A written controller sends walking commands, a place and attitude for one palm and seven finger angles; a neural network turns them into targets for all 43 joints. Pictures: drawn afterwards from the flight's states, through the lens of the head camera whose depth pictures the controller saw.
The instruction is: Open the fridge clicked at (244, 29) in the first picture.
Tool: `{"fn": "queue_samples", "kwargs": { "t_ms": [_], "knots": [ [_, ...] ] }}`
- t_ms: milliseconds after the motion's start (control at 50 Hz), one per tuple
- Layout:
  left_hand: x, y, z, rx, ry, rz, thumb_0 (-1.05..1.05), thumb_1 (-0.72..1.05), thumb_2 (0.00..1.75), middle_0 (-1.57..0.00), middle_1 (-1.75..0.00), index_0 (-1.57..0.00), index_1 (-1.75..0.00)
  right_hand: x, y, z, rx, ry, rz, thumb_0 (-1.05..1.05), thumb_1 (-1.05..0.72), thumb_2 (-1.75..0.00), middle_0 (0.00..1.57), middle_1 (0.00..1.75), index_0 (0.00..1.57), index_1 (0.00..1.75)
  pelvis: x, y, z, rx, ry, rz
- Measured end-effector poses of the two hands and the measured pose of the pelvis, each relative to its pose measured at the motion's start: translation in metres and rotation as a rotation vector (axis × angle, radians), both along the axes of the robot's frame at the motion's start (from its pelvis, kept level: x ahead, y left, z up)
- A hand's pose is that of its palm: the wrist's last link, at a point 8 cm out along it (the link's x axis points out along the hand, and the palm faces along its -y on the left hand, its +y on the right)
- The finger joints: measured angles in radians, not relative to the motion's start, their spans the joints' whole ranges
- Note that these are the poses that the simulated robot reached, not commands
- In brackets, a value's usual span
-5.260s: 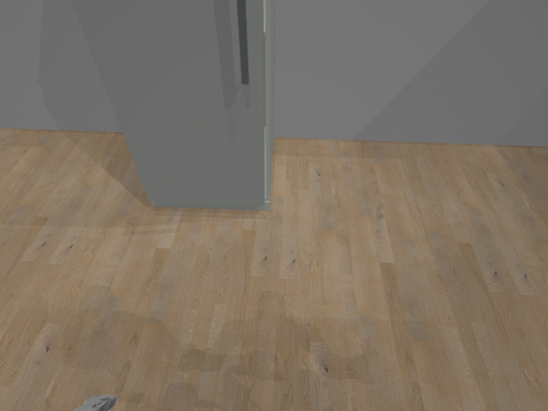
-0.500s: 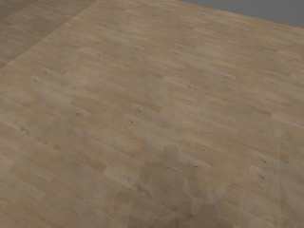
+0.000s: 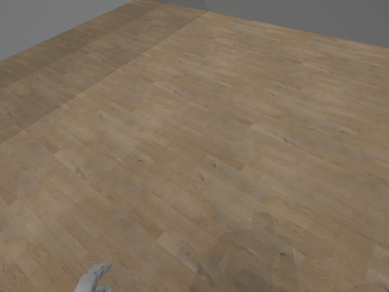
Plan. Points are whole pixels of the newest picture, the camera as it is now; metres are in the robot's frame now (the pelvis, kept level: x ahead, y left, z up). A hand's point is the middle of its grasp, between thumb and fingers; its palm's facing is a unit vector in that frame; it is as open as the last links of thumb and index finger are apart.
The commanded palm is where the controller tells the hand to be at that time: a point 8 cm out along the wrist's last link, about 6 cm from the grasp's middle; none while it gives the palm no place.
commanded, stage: walk to a spot facing it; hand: right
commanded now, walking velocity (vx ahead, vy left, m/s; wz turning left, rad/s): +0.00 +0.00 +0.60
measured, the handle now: out of the picture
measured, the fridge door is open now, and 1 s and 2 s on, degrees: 0 0 0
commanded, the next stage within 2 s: turn to face it in 0.30 s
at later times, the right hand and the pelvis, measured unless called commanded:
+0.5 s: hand (243, 235) +0.29 -0.11 -0.15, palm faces -0.35 +0.91 -0.24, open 7.4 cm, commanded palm none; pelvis +0.08 +0.02 -0.01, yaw +18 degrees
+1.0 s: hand (291, 281) +0.18 -0.21 -0.18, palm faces -0.03 +0.98 -0.21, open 7.4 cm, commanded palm none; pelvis +0.10 -0.01 +0.00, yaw +4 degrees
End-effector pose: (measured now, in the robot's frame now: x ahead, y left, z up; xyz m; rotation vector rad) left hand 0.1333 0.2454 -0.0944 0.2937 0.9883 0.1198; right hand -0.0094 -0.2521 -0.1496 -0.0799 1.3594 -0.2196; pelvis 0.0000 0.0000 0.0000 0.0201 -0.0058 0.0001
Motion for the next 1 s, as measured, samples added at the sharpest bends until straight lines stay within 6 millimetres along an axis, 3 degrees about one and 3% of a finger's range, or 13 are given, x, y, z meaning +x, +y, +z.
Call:
{"fn": "queue_samples", "kwargs": {
  "t_ms": [120, 240, 320, 400, 480, 520, 640, 740, 800, 900, 1000],
  "knots": [
    [-0.040, -0.016, 0.004, -0.007, 0.092, 0.136, 0.00, 0.91, 0.90, -0.21, -0.30, -0.20, -0.30, 0.063, -0.023, 0.011, 0.009, -0.011, 0.114, 0.01, -0.91, -0.90, 0.20, 0.30, 0.19, 0.30, 0.022, -0.017, 0.014, 0.020, -0.006, 0.094],
    [-0.100, -0.028, -0.007, -0.046, 0.249, 0.304, 0.00, 0.91, 0.90, -0.21, -0.30, -0.20, -0.30, 0.143, -0.019, 0.019, -0.003, -0.080, 0.228, 0.01, -0.91, -0.90, 0.20, 0.30, 0.19, 0.30, 0.042, -0.021, 0.018, 0.023, -0.003, 0.172],
    [-0.139, -0.034, -0.016, -0.083, 0.347, 0.416, 0.00, 0.91, 0.90, -0.21, -0.30, -0.20, -0.30, 0.196, 0.004, 0.022, -0.001, -0.123, 0.319, 0.01, -0.91, -0.90, 0.20, 0.30, 0.19, 0.30, 0.053, -0.016, 0.014, 0.013, -0.001, 0.222],
    [-0.170, -0.035, -0.028, -0.128, 0.421, 0.523, 0.00, 0.91, 0.90, -0.21, -0.30, -0.20, -0.30, 0.250, 0.041, 0.024, 0.002, -0.178, 0.431, 0.01, -0.91, -0.90, 0.20, 0.30, 0.19, 0.30, 0.064, -0.005, 0.008, -0.001, 0.001, 0.280],
    [-0.190, -0.029, -0.047, -0.179, 0.473, 0.595, 0.00, 0.91, 0.90, -0.21, -0.30, -0.20, -0.30, 0.297, 0.084, 0.024, -0.012, -0.278, 0.532, 0.00, -0.91, -0.90, 0.20, 0.30, 0.19, 0.30, 0.076, 0.015, -0.007, -0.023, 0.006, 0.309],
    [-0.191, -0.024, -0.054, -0.191, 0.498, 0.605, 0.00, 0.91, 0.90, -0.20, -0.30, -0.20, -0.30, 0.308, 0.101, 0.027, -0.011, -0.323, 0.546, 0.00, -0.91, -0.90, 0.20, 0.30, 0.19, 0.30, 0.079, 0.021, -0.009, -0.017, 0.000, 0.304],
    [-0.150, -0.012, -0.053, -0.204, 0.441, 0.560, 0.01, 0.91, 0.90, -0.20, -0.30, -0.20, -0.30, 0.302, 0.122, 0.036, 0.015, -0.323, 0.521, 0.00, -0.91, -0.90, 0.20, 0.30, 0.20, 0.30, 0.091, 0.029, 0.001, -0.015, -0.014, 0.268],
    [-0.100, -0.007, -0.048, -0.193, 0.368, 0.466, 0.00, 0.91, 0.90, -0.20, -0.30, -0.20, -0.30, 0.280, 0.112, 0.029, 0.045, -0.290, 0.432, 0.00, -0.91, -0.90, 0.20, 0.30, 0.20, 0.30, 0.095, 0.024, 0.003, -0.010, -0.014, 0.210],
    [-0.069, -0.004, -0.043, -0.159, 0.329, 0.400, 0.00, 0.91, 0.90, -0.20, -0.30, -0.20, -0.30, 0.261, 0.090, 0.018, 0.049, -0.257, 0.359, 0.00, -0.90, -0.90, 0.21, 0.30, 0.20, 0.30, 0.097, 0.016, 0.001, -0.002, -0.010, 0.172],
    [-0.023, 0.001, -0.035, -0.061, 0.259, 0.294, 0.01, 0.92, 0.90, -0.20, -0.30, -0.20, -0.30, 0.224, 0.035, -0.009, 0.029, -0.175, 0.219, 0.00, -0.91, -0.90, 0.21, 0.30, 0.20, 0.30, 0.101, -0.003, -0.011, 0.008, 0.006, 0.108],
    [0.001, -0.001, -0.016, -0.004, 0.218, 0.235, 0.00, 0.92, 0.90, -0.20, -0.30, -0.20, -0.30, 0.188, -0.011, -0.002, -0.027, -0.066, 0.154, 0.00, -0.91, -0.90, 0.20, 0.30, 0.19, 0.30, 0.101, -0.014, 0.001, 0.020, 0.022, 0.074]
  ]
}}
